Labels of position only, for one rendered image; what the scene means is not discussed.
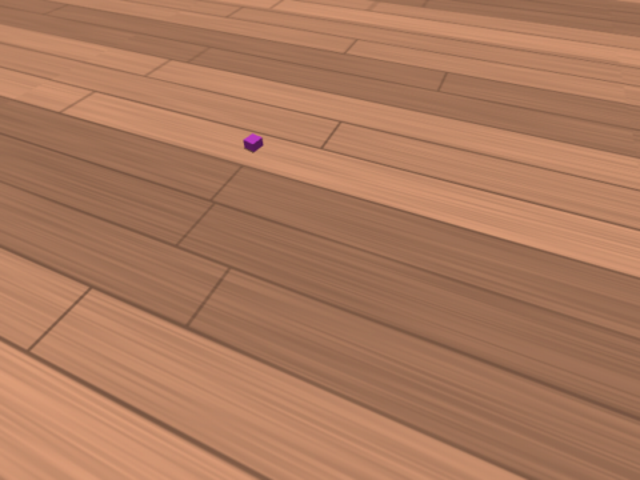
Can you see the small box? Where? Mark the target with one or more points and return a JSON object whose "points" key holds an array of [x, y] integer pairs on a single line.
{"points": [[253, 142]]}

